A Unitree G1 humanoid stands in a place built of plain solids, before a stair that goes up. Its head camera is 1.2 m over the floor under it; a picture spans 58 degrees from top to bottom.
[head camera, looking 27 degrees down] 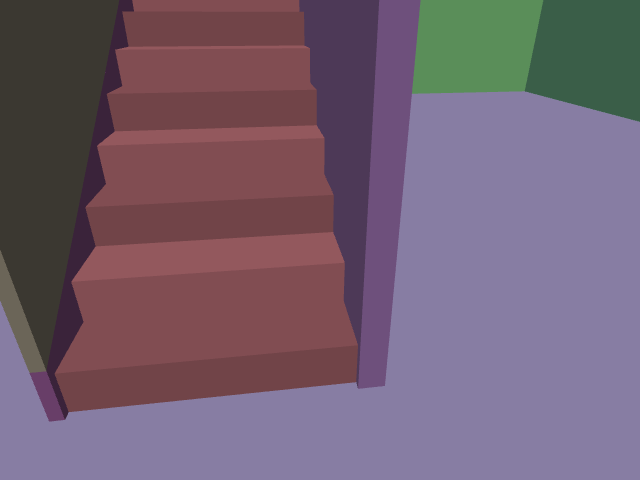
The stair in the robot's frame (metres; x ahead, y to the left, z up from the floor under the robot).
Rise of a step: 0.18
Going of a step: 0.28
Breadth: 1.01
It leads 8 degrees to the left of straight ahead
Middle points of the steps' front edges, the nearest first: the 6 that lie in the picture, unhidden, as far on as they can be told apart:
1.12 0.36 0.18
1.39 0.40 0.35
1.67 0.44 0.53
1.94 0.48 0.71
2.21 0.51 0.89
2.49 0.55 1.06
